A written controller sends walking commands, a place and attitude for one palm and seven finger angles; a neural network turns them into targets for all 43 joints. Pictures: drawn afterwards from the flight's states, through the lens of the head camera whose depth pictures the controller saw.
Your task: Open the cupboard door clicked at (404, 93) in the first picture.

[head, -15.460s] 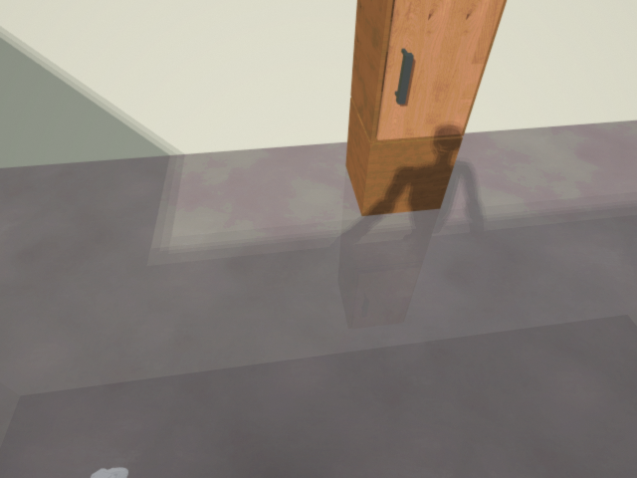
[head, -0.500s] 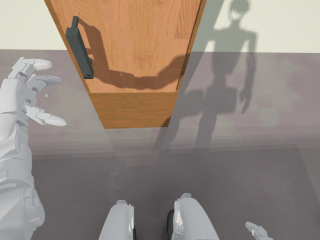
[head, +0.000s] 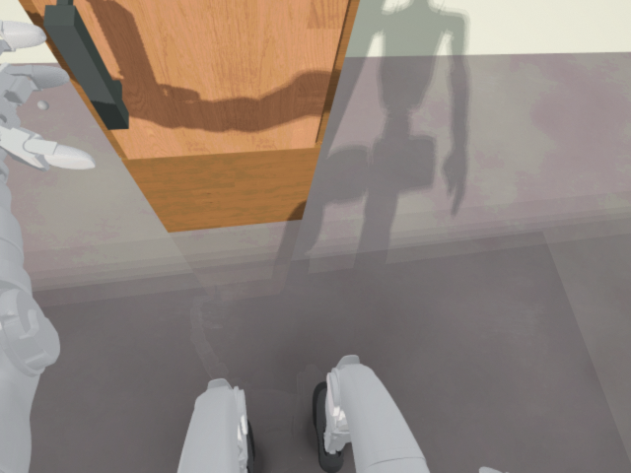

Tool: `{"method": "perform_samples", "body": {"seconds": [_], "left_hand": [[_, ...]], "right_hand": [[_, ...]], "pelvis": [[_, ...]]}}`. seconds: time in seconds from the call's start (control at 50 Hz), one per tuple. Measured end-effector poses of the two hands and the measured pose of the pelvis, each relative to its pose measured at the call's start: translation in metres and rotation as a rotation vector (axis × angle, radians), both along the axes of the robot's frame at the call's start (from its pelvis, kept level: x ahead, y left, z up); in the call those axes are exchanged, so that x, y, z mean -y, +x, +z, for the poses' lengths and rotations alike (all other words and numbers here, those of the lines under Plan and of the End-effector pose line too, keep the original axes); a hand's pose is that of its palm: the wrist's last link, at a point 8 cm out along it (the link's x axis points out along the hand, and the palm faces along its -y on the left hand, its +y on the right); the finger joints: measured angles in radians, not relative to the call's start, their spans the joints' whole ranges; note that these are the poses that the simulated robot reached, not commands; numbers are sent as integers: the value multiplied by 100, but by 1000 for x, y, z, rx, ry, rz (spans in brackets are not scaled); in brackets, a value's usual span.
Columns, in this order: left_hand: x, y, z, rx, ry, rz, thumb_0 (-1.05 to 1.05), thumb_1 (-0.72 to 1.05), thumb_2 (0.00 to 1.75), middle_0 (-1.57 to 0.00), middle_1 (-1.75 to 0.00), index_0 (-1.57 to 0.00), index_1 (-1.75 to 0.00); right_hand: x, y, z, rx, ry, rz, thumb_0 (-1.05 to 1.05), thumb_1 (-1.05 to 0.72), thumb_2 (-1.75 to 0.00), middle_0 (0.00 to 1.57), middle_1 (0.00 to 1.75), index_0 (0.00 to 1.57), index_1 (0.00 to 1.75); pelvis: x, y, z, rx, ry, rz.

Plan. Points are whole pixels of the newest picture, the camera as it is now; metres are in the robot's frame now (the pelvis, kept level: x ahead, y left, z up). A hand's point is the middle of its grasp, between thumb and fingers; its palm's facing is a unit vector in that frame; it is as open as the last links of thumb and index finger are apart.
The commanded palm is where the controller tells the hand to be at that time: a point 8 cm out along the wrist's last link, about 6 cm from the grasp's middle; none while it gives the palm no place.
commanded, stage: move the hooked fingers beside the handle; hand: left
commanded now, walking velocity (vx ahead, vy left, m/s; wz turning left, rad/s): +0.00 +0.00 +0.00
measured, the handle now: (94, 61) +0.60 +0.21 +0.04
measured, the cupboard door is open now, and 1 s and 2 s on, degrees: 0 0 0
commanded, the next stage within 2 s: slide the fingers in behind the handle in 0.88 s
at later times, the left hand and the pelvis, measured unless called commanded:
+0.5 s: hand (36, 99) +0.54 +0.27 +0.04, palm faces +0.05 -1.00 -0.02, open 14.0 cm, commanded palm +0.53 +0.28 +0.05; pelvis +0.01 +0.01 +0.00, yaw -1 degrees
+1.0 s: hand (42, 98) +0.54 +0.26 +0.04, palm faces +0.04 -1.00 -0.02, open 14.0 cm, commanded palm +0.53 +0.28 +0.04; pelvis +0.01 +0.01 +0.00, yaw -1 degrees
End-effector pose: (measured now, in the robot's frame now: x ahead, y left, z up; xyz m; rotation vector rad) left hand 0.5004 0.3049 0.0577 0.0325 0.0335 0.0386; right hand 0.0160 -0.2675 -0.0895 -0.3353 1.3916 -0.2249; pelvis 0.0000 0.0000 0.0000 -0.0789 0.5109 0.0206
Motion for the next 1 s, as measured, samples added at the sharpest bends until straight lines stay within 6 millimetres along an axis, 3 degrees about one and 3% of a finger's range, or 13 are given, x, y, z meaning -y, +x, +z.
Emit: {"method": "perform_samples", "body": {"seconds": [0.16, 0.28, 0.5, 0.7, 1.0], "left_hand": [[-2, 20, 1, -2, 1, 9, -1, -50, 30, -30, -120, -30, -120], [-7, 20, -7, -20, 2, 6, -1, -50, 30, -30, -120, -30, -120], [-15, 17, -14, -17, -10, 12, -1, -50, 30, -30, -120, -30, -120], [-10, 23, -17, -31, -17, 1, -1, -50, 30, -30, -120, -30, -120], [-11, 21, -16, -22, -11, 7, -1, -50, 30, -30, -120, -30, -120]], "right_hand": [[-5, -17, 2, -52, -1, -31, 0, -90, -90, 20, 30, 20, 30], [-10, -22, 3, -79, 9, -44, 0, -90, -90, 20, 30, 20, 30], [-11, -5, 5, -75, -3, -19, 0, -90, -90, 20, 30, 20, 30], [-13, 10, 6, -47, -10, -4, 0, -90, -90, 20, 30, 20, 30], [-20, 3, 4, -79, 21, -27, 0, -90, -90, 20, 30, 20, 30]], "pelvis": [[-2, 1, -2, -20, -9, -7], [-4, 2, -2, -29, -11, -14], [-7, 7, -1, -33, -22, -1], [-10, 11, 0, -35, -28, 4], [-10, 14, 2, -34, -25, -1]]}}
